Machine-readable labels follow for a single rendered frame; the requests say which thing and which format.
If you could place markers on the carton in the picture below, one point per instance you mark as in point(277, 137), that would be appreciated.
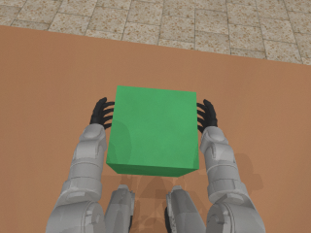
point(154, 132)

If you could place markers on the robot right hand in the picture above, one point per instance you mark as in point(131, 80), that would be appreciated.
point(209, 115)

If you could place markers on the right robot upper arm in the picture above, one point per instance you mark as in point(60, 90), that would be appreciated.
point(224, 217)

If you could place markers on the robot right shin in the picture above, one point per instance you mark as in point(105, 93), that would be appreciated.
point(172, 220)

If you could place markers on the robot left hand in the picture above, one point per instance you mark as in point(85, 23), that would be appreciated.
point(98, 113)

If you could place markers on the robot right thigh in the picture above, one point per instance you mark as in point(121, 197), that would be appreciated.
point(187, 217)

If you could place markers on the left robot upper arm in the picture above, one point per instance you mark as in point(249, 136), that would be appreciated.
point(80, 217)

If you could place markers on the left robot forearm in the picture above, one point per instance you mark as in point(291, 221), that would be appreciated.
point(84, 179)

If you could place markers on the right robot forearm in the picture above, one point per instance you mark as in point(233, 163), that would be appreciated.
point(221, 168)

